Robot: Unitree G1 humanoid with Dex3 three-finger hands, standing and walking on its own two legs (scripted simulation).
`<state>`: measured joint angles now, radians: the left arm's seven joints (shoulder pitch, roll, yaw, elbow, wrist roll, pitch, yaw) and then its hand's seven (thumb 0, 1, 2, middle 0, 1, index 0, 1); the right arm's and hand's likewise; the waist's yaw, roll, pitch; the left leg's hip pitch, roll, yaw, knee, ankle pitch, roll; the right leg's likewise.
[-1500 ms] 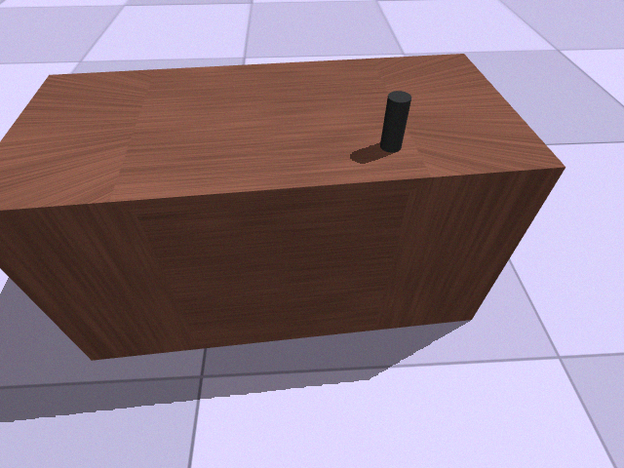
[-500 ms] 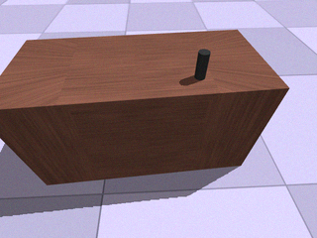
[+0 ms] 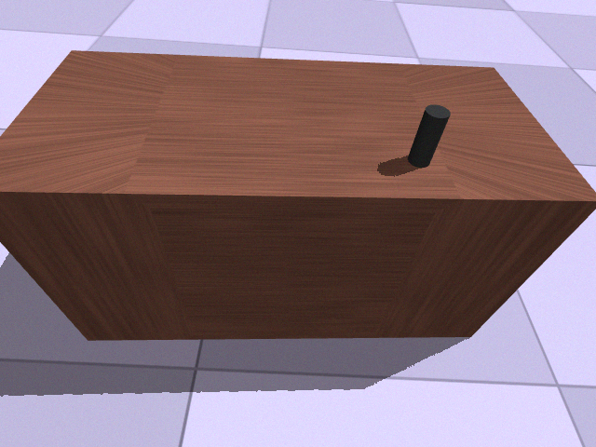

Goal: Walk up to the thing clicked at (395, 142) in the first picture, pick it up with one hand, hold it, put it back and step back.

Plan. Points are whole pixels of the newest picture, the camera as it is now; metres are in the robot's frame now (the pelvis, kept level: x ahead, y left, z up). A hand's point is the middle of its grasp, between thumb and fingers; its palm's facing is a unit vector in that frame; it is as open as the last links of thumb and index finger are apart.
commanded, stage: walk up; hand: right
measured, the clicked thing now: (427, 137) +0.74 -0.27 +0.00
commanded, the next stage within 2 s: stand in 2.00 s
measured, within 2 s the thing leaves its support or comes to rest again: neither
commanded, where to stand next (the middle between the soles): +0.30 -0.08 m, yaw +3 degrees
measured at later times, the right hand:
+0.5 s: hand (508, 401) +0.24 -0.33 -0.14, palm faces -0.10 +0.92 -0.37, open 7.4 cm
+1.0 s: hand (468, 318) +0.39 -0.32 -0.15, palm faces -0.08 +0.94 -0.33, open 7.4 cm
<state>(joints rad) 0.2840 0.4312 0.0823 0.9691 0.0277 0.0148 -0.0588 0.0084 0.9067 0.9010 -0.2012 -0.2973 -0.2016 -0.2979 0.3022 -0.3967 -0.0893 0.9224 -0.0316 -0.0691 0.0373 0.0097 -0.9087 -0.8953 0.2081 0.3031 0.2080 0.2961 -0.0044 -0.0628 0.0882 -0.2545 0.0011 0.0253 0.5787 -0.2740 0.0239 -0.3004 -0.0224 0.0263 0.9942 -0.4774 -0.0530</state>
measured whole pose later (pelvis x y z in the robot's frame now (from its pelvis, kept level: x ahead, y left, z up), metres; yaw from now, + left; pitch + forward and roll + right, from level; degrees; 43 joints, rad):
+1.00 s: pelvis +0.26 -0.07 +0.00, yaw +3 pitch -2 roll +0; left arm 0.17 0.37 0.00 1.00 0.00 -0.03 -0.01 0.01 0.90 0.90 -0.20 -0.30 -0.20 -0.30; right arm 0.11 -0.37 0.00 0.96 0.01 -0.02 0.01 0.01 -0.91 -0.90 0.21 0.30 0.21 0.30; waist 0.01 0.01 0.08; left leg -0.30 0.05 0.02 0.60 -0.26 -0.02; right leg -0.20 -0.02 -0.04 0.60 -0.35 0.00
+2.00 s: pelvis +0.26 -0.06 +0.02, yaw +3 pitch -2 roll +0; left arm 0.10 0.35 0.01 1.17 0.01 0.00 -0.02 0.00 0.91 0.90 -0.20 -0.30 -0.20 -0.30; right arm 0.07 -0.33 -0.01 1.16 0.00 -0.01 0.01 0.01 -0.91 -0.90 0.21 0.30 0.21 0.30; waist 0.01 0.00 0.05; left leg -0.17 0.01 0.02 0.33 -0.13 0.00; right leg -0.06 -0.04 -0.05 0.29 -0.20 0.03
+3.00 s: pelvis +0.28 -0.06 +0.02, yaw +3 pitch -2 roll +0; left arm 0.12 0.35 0.00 1.12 0.01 -0.01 -0.01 0.00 0.91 0.90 -0.20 -0.30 -0.20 -0.30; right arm 0.10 -0.35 0.01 1.14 -0.01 -0.01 0.01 0.01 -0.91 -0.90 0.21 0.30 0.21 0.30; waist 0.00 0.00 0.05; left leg -0.15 0.03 0.03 0.33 -0.14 -0.01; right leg -0.04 -0.03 -0.04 0.29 -0.22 0.02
